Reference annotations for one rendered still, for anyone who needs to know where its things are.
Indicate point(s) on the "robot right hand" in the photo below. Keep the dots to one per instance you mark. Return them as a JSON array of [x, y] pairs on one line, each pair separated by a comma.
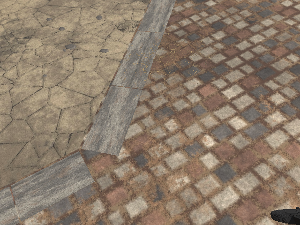
[[289, 216]]

